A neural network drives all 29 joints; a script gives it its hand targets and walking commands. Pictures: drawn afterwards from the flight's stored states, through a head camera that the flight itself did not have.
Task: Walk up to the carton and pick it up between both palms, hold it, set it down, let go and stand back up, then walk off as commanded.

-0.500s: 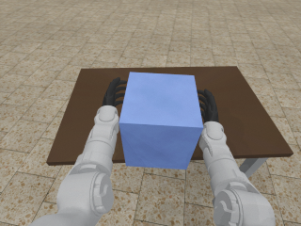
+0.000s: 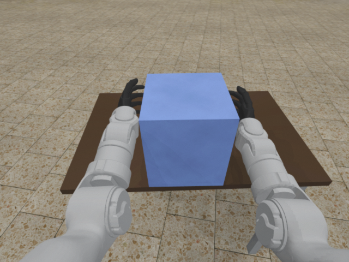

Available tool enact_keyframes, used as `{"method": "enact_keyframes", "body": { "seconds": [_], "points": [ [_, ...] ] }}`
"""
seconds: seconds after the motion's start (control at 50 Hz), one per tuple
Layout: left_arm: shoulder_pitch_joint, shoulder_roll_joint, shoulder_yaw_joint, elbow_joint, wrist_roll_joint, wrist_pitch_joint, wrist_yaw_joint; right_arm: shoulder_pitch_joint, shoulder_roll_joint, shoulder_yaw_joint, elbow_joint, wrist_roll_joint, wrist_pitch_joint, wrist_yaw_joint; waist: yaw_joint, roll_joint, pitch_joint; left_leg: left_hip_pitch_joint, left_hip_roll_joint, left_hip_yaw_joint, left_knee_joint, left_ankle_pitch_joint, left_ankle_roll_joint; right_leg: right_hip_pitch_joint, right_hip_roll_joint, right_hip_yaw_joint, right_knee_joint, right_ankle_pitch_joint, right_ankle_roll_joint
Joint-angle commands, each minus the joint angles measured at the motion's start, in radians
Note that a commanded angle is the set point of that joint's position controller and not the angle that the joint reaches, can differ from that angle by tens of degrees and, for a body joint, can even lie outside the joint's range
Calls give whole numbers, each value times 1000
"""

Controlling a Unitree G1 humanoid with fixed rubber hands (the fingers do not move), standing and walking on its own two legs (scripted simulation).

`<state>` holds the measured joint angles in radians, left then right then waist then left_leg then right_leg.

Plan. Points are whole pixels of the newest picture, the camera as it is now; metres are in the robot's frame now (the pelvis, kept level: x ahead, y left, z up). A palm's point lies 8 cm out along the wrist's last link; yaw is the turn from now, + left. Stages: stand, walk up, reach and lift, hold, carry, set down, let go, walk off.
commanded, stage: reach and lift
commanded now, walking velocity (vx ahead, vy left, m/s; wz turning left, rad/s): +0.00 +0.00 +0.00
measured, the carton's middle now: (185, 129) +0.42 +0.00 +0.12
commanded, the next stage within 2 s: hold in 1.44 s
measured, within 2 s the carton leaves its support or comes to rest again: neither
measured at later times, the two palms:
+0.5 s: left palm (121, 101) +0.41 +0.14 +0.21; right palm (246, 102) +0.41 -0.14 +0.21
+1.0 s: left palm (121, 97) +0.40 +0.14 +0.23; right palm (251, 93) +0.41 -0.14 +0.24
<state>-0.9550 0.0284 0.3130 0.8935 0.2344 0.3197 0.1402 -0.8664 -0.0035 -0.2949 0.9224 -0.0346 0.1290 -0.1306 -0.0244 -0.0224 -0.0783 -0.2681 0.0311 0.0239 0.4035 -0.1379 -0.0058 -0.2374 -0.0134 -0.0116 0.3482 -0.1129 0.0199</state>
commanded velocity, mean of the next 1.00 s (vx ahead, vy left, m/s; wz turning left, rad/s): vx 0.00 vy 0.00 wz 0.00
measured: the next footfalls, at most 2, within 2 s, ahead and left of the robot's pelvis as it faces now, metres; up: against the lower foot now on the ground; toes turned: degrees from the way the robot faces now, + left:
none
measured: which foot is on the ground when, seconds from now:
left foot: down 0.00-1.00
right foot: down 0.00-1.00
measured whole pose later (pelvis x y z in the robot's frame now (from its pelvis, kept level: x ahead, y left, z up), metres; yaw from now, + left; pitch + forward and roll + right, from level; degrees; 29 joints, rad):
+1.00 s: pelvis +0.00 +0.00 +0.00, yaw +0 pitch -1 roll -1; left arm -0.96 0.03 0.29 0.67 0.20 0.63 0.16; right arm -1.03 -0.10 -0.17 0.91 0.19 0.40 -0.15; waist -0.04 -0.02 -0.12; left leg -0.25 0.03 0.02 0.40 -0.14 -0.01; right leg -0.22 -0.01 -0.01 0.35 -0.11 0.02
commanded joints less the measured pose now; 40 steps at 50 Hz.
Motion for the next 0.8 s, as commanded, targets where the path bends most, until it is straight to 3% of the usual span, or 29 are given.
{"method": "enact_keyframes", "body": {
  "seconds": [0.0,0.2,0.3,0.5,0.78],
  "points": [
    [-730,-767,-380,-235,-123,-20,-149,-934,630,384,-243,132,-45,100,-23,67,-596,300,-60,-17,-61,69,-25,165,73,-42,-97,27,-6],
    [-707,-782,-462,-379,-177,65,-124,-982,621,497,-357,248,26,86,-31,89,-678,356,-65,-32,-11,217,-46,206,91,-40,-80,160,-2],
    [-721,-785,-473,-414,-195,106,-115,-1019,608,511,-382,286,63,80,-32,93,-663,355,-64,-39,-9,188,-43,179,99,-37,-87,111,-3],
    [-781,-756,-454,-466,-205,154,-104,-1001,596,478,-296,313,130,85,-53,109,-639,342,-63,-44,-21,139,-44,161,100,-32,-90,60,-2],
    [-821,-737,-461,-515,-233,211,-104,-1057,618,521,-371,389,190,67,-44,107,-657,335,-69,-42,-16,141,-40,163,101,-28,-92,63,8]
  ]
}}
